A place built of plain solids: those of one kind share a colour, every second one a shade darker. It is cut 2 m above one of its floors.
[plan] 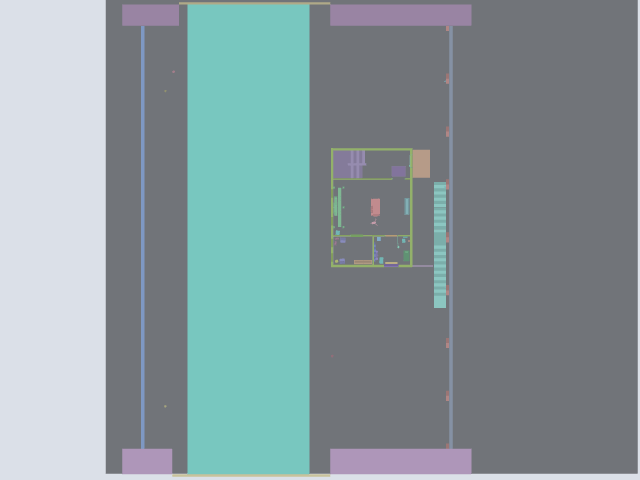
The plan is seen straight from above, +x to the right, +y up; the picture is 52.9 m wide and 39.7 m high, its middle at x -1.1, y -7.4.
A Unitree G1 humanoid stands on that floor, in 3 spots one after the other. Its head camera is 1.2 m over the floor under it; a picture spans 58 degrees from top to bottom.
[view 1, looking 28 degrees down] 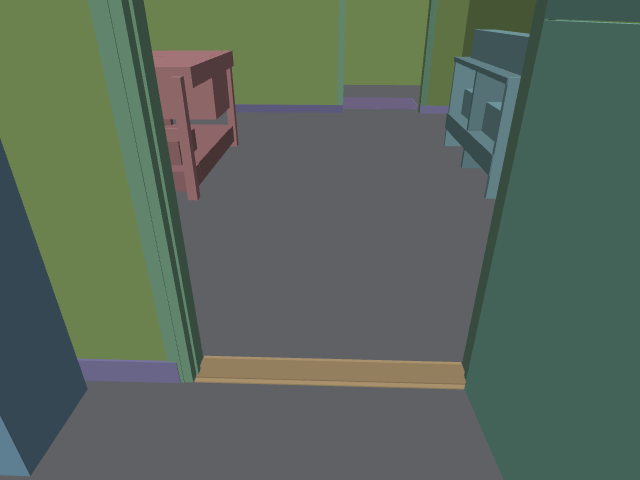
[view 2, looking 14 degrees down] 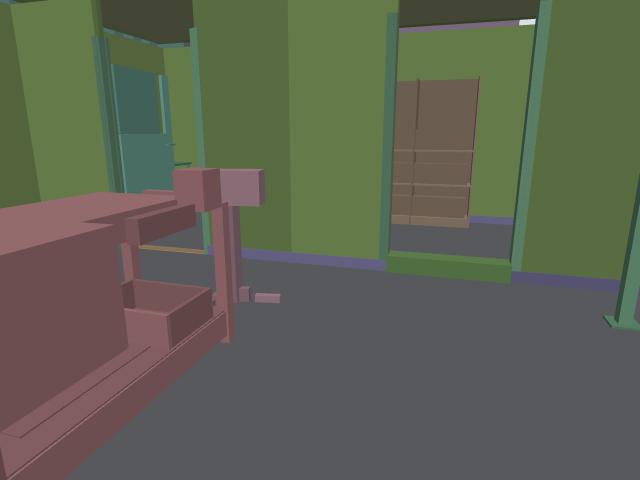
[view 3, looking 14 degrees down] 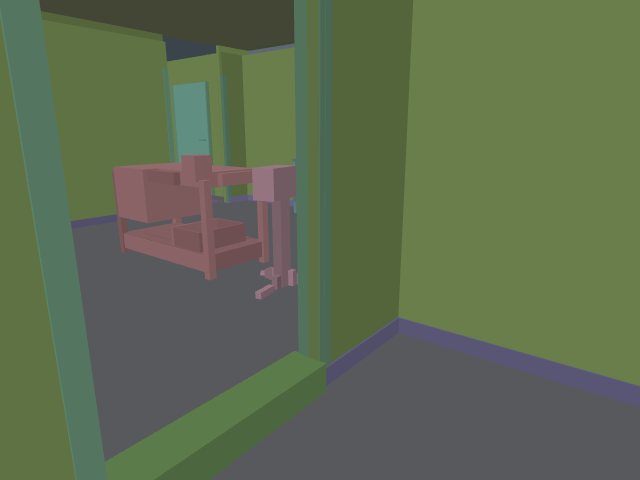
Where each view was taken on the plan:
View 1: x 4.80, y -8.25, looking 92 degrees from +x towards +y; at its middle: ground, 2.56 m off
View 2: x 1.95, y -3.30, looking -73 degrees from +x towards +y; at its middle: wall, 3.98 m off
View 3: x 1.00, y -8.25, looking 38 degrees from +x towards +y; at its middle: door_frame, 1.90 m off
